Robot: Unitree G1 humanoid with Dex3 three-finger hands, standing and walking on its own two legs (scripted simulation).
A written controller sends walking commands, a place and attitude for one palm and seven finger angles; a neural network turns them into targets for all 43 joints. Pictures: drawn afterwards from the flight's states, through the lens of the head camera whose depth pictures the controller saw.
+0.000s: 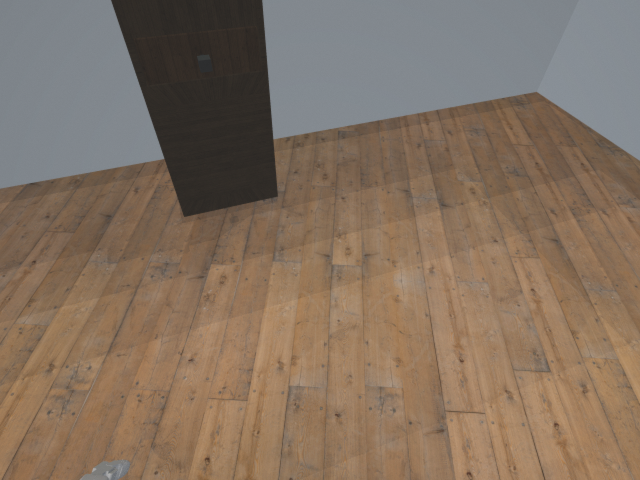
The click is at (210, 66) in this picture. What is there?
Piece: drawer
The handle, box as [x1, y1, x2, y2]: [197, 54, 212, 72]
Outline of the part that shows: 197,56 201,72 212,70 208,55 202,54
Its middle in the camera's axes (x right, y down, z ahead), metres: -0.39 -0.58 +1.27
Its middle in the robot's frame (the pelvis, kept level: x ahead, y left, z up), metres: +1.32 +0.45 -0.08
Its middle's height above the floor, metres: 0.69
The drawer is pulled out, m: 0.00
